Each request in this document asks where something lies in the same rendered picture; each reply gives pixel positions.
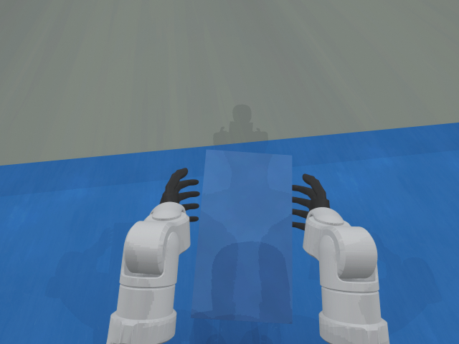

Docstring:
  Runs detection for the robot right hand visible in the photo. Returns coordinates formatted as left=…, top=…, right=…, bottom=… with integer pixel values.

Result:
left=292, top=173, right=330, bottom=231

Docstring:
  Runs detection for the left robot forearm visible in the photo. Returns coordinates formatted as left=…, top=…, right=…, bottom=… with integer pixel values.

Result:
left=106, top=202, right=191, bottom=344

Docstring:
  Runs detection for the right robot forearm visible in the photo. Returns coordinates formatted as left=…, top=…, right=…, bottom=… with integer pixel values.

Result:
left=303, top=207, right=389, bottom=344

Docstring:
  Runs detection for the robot left hand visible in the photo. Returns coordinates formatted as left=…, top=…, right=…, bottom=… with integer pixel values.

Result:
left=160, top=168, right=200, bottom=222

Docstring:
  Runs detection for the carton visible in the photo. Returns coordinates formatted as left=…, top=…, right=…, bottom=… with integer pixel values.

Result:
left=191, top=150, right=293, bottom=324

